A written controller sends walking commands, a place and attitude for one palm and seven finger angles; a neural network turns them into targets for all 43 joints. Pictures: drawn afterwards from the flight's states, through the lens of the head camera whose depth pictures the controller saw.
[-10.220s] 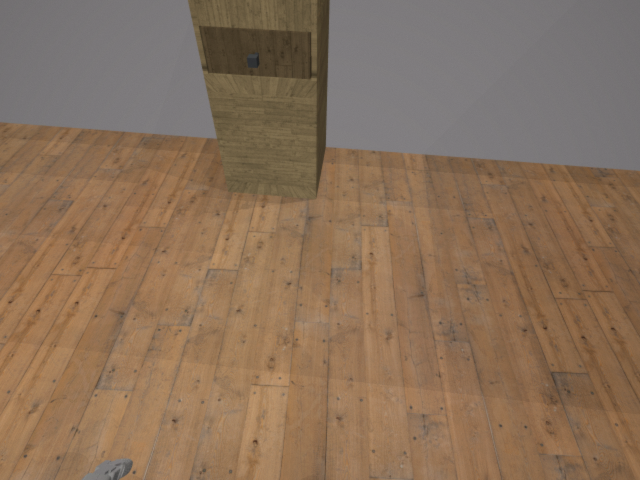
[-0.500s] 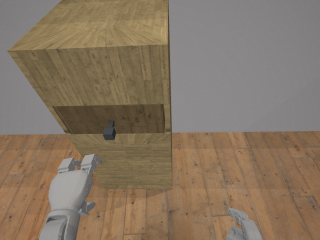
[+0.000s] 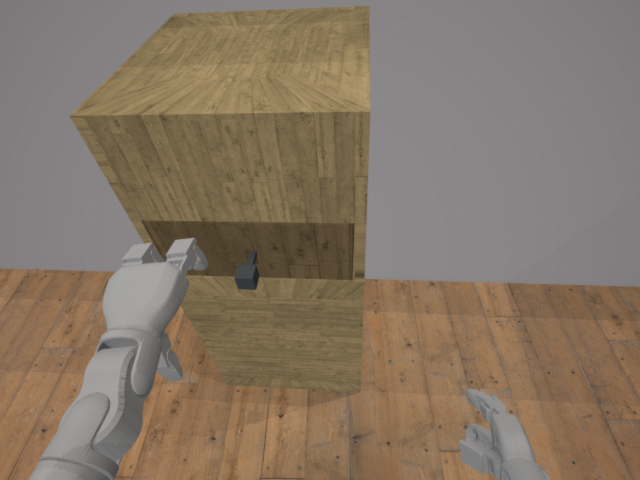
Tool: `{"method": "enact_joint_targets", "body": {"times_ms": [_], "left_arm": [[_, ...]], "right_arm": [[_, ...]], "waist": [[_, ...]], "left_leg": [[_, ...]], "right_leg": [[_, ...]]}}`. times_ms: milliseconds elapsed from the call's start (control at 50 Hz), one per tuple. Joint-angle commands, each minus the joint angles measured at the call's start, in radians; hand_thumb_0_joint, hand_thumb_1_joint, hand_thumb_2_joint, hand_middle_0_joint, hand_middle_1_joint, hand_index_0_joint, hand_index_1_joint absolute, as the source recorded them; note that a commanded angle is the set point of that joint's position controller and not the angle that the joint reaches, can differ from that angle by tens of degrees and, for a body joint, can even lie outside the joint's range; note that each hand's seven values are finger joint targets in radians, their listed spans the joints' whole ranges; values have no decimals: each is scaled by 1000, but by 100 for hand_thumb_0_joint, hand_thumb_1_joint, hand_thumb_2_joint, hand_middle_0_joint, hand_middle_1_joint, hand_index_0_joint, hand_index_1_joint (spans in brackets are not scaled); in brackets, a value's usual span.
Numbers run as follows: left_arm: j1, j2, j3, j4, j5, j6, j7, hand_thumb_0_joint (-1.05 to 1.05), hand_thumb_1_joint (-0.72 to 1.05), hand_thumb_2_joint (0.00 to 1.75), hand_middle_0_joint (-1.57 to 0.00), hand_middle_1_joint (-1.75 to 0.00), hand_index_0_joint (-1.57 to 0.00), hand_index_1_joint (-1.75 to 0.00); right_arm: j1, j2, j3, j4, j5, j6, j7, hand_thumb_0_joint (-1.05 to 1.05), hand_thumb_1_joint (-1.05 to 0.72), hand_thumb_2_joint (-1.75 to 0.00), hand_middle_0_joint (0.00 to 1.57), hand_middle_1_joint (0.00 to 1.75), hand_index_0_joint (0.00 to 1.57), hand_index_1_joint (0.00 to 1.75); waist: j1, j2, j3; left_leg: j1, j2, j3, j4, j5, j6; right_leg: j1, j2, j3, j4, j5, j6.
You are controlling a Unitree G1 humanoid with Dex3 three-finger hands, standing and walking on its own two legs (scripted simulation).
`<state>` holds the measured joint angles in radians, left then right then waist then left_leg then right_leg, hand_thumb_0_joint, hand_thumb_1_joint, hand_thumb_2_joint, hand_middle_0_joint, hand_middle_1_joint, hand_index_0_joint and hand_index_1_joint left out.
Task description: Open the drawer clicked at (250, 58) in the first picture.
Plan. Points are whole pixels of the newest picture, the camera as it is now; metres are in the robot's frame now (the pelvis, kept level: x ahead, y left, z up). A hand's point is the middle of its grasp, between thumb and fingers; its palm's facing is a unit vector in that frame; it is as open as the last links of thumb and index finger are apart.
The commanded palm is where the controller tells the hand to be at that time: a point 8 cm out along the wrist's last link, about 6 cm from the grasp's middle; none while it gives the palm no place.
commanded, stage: raise the hand with hooked fingers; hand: left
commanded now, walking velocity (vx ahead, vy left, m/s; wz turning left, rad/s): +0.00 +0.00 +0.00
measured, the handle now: (249, 268) +0.49 +0.21 -0.09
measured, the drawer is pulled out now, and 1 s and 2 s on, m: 0.00 0.00 0.00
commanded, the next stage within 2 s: move the hooked fingers above the handle in 0.52 s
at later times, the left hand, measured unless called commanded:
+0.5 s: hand (174, 295) +0.31 +0.23 +0.08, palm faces +0.05 -0.10 -0.99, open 13.9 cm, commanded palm +0.29 +0.24 +0.13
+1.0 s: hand (188, 290) +0.33 +0.23 +0.06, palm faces +0.03 -0.09 -1.00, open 13.9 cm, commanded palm +0.32 +0.23 +0.11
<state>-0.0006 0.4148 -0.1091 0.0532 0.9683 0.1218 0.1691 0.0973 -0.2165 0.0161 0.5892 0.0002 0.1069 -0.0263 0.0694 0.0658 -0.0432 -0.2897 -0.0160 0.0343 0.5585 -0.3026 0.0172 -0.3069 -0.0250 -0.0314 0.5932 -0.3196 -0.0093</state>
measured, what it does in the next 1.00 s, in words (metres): stands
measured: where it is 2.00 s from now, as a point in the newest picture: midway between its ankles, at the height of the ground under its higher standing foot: outside the picture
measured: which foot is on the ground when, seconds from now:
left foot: down 0.00-1.00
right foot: down 0.00-1.00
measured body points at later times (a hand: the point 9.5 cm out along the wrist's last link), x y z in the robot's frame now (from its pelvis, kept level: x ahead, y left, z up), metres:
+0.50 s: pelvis +0.01 +0.00 +0.00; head +0.04 -0.03 +0.45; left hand +0.30 +0.23 +0.13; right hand +0.18 -0.24 -0.12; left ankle -0.01 +0.11 -0.73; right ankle -0.01 -0.11 -0.73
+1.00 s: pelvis +0.01 -0.01 +0.00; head +0.04 -0.04 +0.45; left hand +0.32 +0.23 +0.11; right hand +0.19 -0.24 -0.12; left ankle -0.01 +0.11 -0.73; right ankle -0.01 -0.11 -0.73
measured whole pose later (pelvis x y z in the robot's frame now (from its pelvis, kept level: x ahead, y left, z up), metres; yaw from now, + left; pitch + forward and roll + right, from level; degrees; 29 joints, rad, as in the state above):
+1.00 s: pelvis +0.01 -0.01 +0.00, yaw +1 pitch +6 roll +1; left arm -0.16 0.43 -0.08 0.24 0.97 -0.01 0.17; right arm 0.15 -0.24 -0.02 0.63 0.01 0.11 -0.03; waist 0.06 0.05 -0.05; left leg -0.36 -0.01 0.02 0.57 -0.31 0.01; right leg -0.37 -0.02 -0.05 0.59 -0.32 -0.02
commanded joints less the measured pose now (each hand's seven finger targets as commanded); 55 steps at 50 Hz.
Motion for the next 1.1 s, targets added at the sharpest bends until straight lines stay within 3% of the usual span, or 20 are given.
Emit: {"method": "enact_joint_targets", "body": {"times_ms": [0, 100, 200, 300, 360, 440, 520, 620, 640, 700, 740, 780, 840, 860, 920, 960, 1020, 1080], "left_arm": [[-320, 208, 126, -162, 1, -11, -9, 0, -50, 30, -30, -120, -30, -120], [-415, 253, 146, -134, -24, -45, -58, 0, -50, 30, -30, -120, -30, -120], [-286, 213, 138, -126, -50, -83, -96, 0, -50, 30, -30, -120, -30, -120], [-291, 259, 197, -216, -44, -132, -58, 0, -50, 30, -30, -120, -30, -120], [-301, 285, 235, -213, -38, -143, -13, 0, -50, 30, -30, -120, -30, -120], [-319, 256, 212, -191, -30, -127, 35, 0, -50, 30, -30, -120, -30, -120], [-312, 236, 175, -179, -29, -84, 33, 0, -50, 30, -30, -120, -30, -120], [-283, 209, 129, -134, -50, -46, -26, 0, -50, 30, -30, -120, -30, -120], [-302, 227, 142, -104, -44, -45, -34, 0, -50, 30, -30, -120, -30, -120], [-358, 230, 138, -78, -32, -68, -47, 0, -50, 30, -30, -120, -30, -120], [-400, 223, 132, -101, -19, -99, -37, 0, -50, 30, -30, -120, -30, -120], [-420, 253, 164, -112, -11, -128, -16, 0, -50, 30, -30, -120, -30, -120], [-411, 256, 189, -66, -3, -150, 16, 0, -50, 30, -30, -120, -30, -120], [-414, 266, 201, -55, 0, -149, 27, 0, -50, 30, -30, -120, -30, -120], [-446, 204, 145, 2, 3, -133, 48, 0, -50, 30, -30, -120, -30, -120], [-453, 215, 152, 52, 8, -115, 53, 0, -50, 30, -30, -120, -30, -120], [-527, 181, 97, 66, 15, -103, 49, 0, -50, 30, -30, -120, -30, -120], [-569, 195, 97, 89, 17, -113, 46, 0, -50, 30, -30, -120, -30, -120]], "right_arm": [[-103, -119, -42, -137, 6, -30, -17, 0, -90, -90, 20, 30, 20, 30], [-86, -127, -40, -127, 9, -30, -25, 0, -90, -90, 20, 30, 20, 30], [-68, -135, -50, -137, 10, -26, -10, 0, -90, -90, 20, 30, 20, 30], [-59, -139, -61, -142, 3, -31, -3, 0, -90, -90, 20, 30, 20, 30], [-55, -140, -66, -132, 6, -34, -5, 0, -90, -90, 20, 30, 20, 30], [-47, -136, -73, -116, 13, -36, -3, 0, -90, -90, 20, 30, 20, 30], [-54, -141, -77, -113, 17, -33, -1, 0, -90, -90, 20, 30, 20, 30], [-63, -146, -66, -126, 19, -25, -8, 0, -90, -90, 20, 30, 20, 30], [-61, -148, -65, -118, 20, -21, -12, 0, -90, -90, 20, 30, 20, 30], [-49, -146, -60, -118, 17, -21, -17, 0, -90, -90, 20, 30, 20, 30], [-44, -138, -62, -119, 13, -24, -18, 0, -90, -90, 20, 30, 20, 30], [-35, -136, -65, -117, 8, -31, -19, 0, -90, -90, 20, 30, 20, 30], [-23, -130, -72, -104, 7, -32, -20, 0, -90, -90, 20, 30, 20, 30], [-16, -135, -72, -103, 8, -30, -18, 0, -90, -90, 20, 30, 20, 30], [-5, -132, -79, -95, 13, -32, -15, 0, -90, -90, 20, 30, 20, 30], [0, -140, -82, -90, 17, -29, -15, 0, -90, -90, 20, 30, 20, 30], [21, -145, -87, -88, 16, -27, -16, 0, -90, -90, 20, 30, 20, 30], [41, -148, -91, -84, 13, -26, -22, 0, -90, -90, 20, 30, 20, 30]], "waist": [[-8, -40, -171], [-14, -52, -197], [0, -60, -188], [14, -49, -246], [14, -48, -248], [4, -26, -257], [-5, -20, -264], [-12, -100, -214], [-17, -120, -199], [-18, -112, -187], [-16, -71, -225], [-8, -32, -261], [-7, -36, -262], [-5, -34, -272], [-23, -51, -248], [-28, -76, -246], [-43, -70, -281], [-49, -66, -318]], "left_leg": [[80, -13, -26, -94, 279, 11], [97, -20, -32, -103, 305, 16], [82, -19, -26, -104, 351, 15], [91, -21, -29, -95, 392, 18], [78, -23, -28, -88, 383, 17], [81, -23, -21, -81, 379, 16], [89, -23, -18, -81, 376, 16], [61, -27, -14, -89, 324, 24], [50, -26, -10, -86, 311, 25], [36, -30, -11, -83, 286, 25], [58, -32, -15, -68, 310, 25], [64, -32, -19, -60, 318, 24], [46, -32, -14, -41, 346, 22], [35, -34, -18, -38, 346, 19], [19, -29, -11, -30, 319, 19], [-2, -31, -10, -24, 303, 20], [7, -29, -11, -14, 304, 22], [6, -31, -12, -1, 297, 26]], "right_leg": [[100, 38, 7, -101, 248, -30], [134, 37, 6, -119, 282, -27], [147, 37, 2, -119, 328, -27], [167, 35, 10, -107, 367, -28], [153, 37, 15, -104, 361, -27], [127, 36, 9, -95, 351, -28], [126, 36, 7, -94, 351, -26], [132, 34, 7, -108, 333, -16], [122, 35, 10, -110, 330, -14], [107, 34, 10, -107, 303, -16], [96, 36, 11, -92, 318, -22], [104, 33, 16, -84, 317, -26], [90, 38, 15, -67, 355, -28], [94, 40, 17, -63, 351, -29], [45, 41, 6, -58, 321, -27], [40, 45, 10, -57, 309, -26], [23, 43, 6, -45, 309, -25], [30, 41, 14, -39, 313, -25]]}}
